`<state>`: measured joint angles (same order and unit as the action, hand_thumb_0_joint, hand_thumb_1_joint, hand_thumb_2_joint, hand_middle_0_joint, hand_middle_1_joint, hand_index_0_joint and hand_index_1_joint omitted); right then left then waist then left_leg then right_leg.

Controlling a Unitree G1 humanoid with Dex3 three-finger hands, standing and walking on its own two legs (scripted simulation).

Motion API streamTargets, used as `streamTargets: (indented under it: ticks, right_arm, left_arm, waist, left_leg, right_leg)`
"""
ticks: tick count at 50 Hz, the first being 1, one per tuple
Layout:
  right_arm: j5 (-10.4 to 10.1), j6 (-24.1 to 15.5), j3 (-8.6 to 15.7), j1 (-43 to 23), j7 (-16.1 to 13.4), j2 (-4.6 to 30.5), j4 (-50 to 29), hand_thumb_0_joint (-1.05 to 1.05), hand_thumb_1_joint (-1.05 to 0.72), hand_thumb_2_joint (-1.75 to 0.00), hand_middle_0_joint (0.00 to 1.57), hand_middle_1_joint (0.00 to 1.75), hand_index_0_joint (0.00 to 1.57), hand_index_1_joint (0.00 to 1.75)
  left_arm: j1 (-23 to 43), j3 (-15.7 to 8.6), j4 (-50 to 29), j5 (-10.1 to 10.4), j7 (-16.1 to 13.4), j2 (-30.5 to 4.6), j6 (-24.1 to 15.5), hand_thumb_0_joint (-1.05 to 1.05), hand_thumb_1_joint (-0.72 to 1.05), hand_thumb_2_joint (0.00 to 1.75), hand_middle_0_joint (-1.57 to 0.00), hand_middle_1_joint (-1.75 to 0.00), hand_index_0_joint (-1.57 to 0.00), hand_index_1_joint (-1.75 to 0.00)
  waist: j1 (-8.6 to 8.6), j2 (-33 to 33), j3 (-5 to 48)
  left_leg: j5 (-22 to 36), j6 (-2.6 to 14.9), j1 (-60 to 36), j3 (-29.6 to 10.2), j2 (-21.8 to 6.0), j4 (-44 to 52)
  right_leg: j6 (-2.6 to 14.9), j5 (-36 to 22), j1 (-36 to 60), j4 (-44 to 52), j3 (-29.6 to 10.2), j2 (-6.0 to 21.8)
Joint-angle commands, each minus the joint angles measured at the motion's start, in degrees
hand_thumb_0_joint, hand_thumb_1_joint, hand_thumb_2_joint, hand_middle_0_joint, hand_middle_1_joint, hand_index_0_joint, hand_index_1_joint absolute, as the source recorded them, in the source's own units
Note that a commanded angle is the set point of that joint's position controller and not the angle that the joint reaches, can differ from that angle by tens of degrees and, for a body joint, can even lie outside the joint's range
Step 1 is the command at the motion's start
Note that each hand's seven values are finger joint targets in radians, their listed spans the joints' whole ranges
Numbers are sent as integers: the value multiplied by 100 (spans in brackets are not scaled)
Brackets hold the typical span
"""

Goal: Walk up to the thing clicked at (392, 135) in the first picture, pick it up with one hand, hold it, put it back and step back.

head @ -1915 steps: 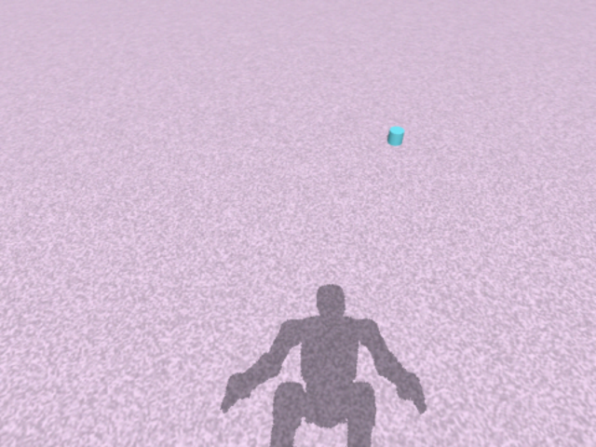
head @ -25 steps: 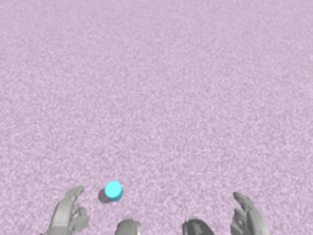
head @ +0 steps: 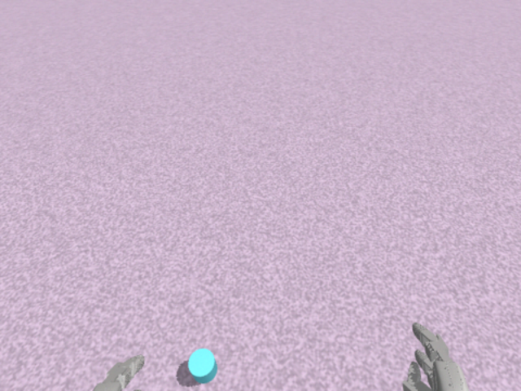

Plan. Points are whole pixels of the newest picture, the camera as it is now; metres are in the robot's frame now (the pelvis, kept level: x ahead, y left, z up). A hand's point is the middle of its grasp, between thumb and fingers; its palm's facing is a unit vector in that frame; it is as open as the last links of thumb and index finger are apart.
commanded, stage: home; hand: left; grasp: from above
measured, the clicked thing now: (203, 366) +0.40 +0.22 -0.67
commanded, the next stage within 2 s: stand in 1.78 s
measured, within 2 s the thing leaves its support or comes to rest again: neither
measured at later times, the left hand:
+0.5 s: hand out of the picture +0.16 +0.17 -0.05, palm faces +0.04 -0.98 -0.20, open 7.4 cm
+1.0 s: hand out of the picture +0.16 +0.18 -0.05, palm faces +0.04 -0.98 -0.20, open 7.4 cm
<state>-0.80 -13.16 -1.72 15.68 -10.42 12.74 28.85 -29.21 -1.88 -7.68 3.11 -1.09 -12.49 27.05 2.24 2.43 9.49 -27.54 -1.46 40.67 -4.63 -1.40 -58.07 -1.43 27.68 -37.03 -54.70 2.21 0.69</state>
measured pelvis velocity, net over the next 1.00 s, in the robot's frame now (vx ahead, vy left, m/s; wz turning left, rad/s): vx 0.00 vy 0.00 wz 0.00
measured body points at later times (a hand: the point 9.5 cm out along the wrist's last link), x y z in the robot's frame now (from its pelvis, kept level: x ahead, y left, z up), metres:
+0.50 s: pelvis +0.00 +0.00 +0.00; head +0.02 +0.00 +0.45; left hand +0.16 +0.23 -0.03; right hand +0.16 -0.25 -0.07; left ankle +0.01 +0.13 -0.68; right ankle +0.00 -0.14 -0.68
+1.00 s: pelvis +0.00 +0.00 +0.00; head +0.02 +0.00 +0.45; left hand +0.16 +0.23 -0.03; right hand +0.16 -0.24 -0.06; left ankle +0.01 +0.13 -0.68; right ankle +0.00 -0.14 -0.68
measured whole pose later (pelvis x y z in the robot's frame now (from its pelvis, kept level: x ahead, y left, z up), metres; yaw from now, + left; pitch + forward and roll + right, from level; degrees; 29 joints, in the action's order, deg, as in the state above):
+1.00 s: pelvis +0.00 +0.00 +0.00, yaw +0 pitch +10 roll -2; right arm -0.6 -13.4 -2.1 15.9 -10.4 12.4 30.5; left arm -28.7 -1.5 -7.9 3.1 -1.2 -12.7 26.7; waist 2.0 2.5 8.7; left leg -27.6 -1.5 40.6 -4.5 -1.6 -58.3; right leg -1.4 27.7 -37.1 -55.0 2.0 0.5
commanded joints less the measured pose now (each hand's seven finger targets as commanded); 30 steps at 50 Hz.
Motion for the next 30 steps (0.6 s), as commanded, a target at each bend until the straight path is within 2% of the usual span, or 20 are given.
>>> streamTargets:
  ticks: [1,12,15,21,30]
  right_arm:
    - [37,-361,319,-286,-35,686,-836,0,-90,-90,20,30,20,30]
    - [53,-357,275,-343,-54,670,-784,0,-90,-90,20,30,20,30]
    - [53,-364,282,-364,-63,676,-767,0,-90,-90,20,30,20,30]
    - [39,-353,288,-341,-64,689,-761,0,-90,-90,20,30,20,30]
    - [44,-355,299,-316,-67,685,-742,0,-90,-90,20,30,20,30]
  left_arm:
    - [203,-399,-1219,-61,-19,-611,-363,0,90,90,-20,-30,-20,-30]
    - [168,-330,-1075,-55,-49,-576,-364,0,90,90,-20,-30,-20,-30]
    - [155,-378,-1090,-53,-52,-618,-367,0,90,90,-20,-30,-20,-30]
    - [181,-359,-1101,-46,-44,-626,-354,0,90,90,-20,-30,-20,-30]
    - [179,-351,-1096,-39,-45,-608,-344,0,90,90,-20,-30,-20,-30]
  waist:
    - [5,187,449]
    - [50,-106,465]
    - [-13,-89,424]
    - [-33,11,413]
    - [6,-38,458]
  left_leg:
    - [1115,163,-713,231,137,975]
    - [1179,209,-665,278,158,853]
    - [1134,207,-597,261,158,878]
    - [1077,194,-610,284,147,920]
    - [1168,202,-636,296,144,858]
  right_leg:
    - [135,-1051,161,844,242,-209]
    - [89,-1182,203,916,186,-194]
    - [103,-1121,224,918,196,-186]
    - [118,-1047,232,908,184,-191]
    - [99,-1162,261,907,170,-187]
